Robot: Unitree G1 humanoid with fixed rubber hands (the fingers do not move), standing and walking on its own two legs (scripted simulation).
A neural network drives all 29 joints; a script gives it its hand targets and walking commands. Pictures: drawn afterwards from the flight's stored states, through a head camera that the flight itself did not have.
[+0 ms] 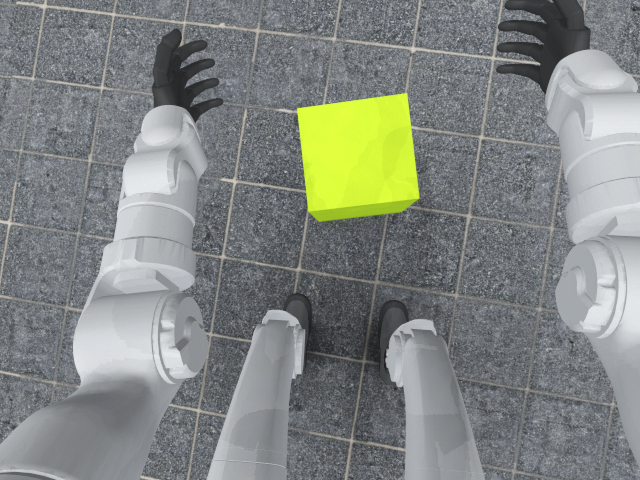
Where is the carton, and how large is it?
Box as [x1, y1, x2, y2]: [297, 93, 418, 221]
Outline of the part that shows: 406,93 297,108 308,211 318,221 402,211 418,198 418,189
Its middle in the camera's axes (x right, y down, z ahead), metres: +0.08 -0.17 +0.85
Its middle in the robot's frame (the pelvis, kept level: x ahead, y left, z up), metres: +0.54 +0.01 -0.53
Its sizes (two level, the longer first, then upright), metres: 0.210 0.200 0.250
